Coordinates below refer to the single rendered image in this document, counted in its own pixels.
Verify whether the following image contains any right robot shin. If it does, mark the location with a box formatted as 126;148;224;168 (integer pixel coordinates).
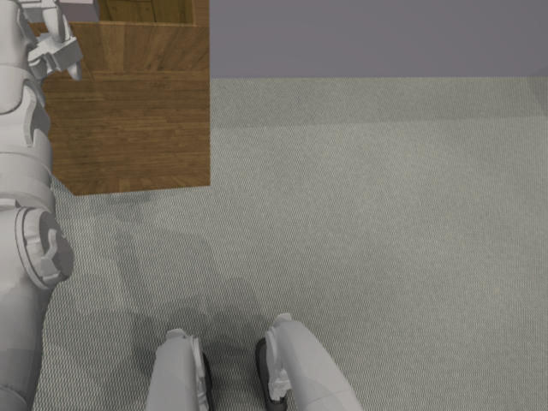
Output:
266;313;292;400

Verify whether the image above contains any robot right thigh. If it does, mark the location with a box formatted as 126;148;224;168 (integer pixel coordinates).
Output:
265;320;364;411

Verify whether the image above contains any left robot upper arm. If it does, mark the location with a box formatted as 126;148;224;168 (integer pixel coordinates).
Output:
0;206;74;411

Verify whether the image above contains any handle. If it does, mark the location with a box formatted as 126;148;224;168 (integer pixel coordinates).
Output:
59;0;99;22

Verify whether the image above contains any left robot hand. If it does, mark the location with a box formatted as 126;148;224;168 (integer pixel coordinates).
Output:
0;0;83;87

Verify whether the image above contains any left robot forearm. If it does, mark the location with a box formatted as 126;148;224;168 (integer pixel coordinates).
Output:
0;65;56;218

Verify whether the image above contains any cabinet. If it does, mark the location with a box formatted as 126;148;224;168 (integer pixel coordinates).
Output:
28;0;211;196

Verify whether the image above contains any drawer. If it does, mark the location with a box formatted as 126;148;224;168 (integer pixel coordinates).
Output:
98;0;194;24

